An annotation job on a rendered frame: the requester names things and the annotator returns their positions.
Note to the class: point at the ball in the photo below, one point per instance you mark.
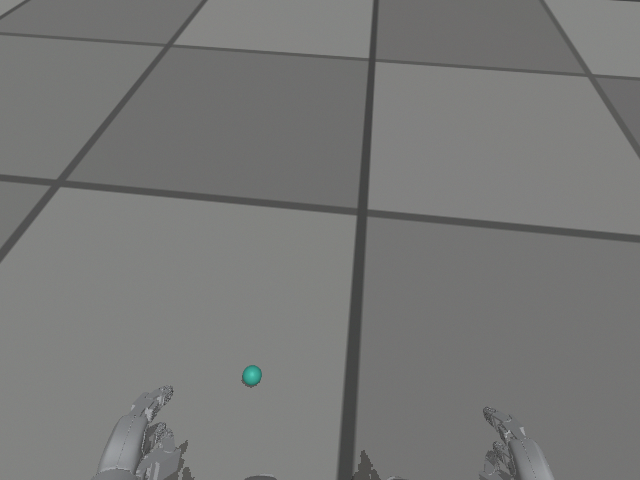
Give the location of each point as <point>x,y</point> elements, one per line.
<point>252,375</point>

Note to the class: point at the right robot hand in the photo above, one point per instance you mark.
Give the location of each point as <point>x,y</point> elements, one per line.
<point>521,455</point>

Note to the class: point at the left robot hand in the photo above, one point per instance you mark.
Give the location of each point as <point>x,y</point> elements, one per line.
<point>131,440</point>

